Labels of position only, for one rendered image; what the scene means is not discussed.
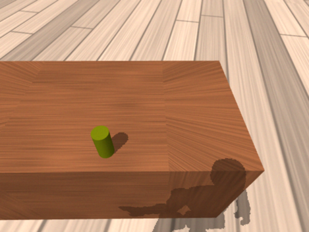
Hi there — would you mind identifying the can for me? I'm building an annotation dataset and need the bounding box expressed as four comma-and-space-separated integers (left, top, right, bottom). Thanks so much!
91, 126, 114, 159

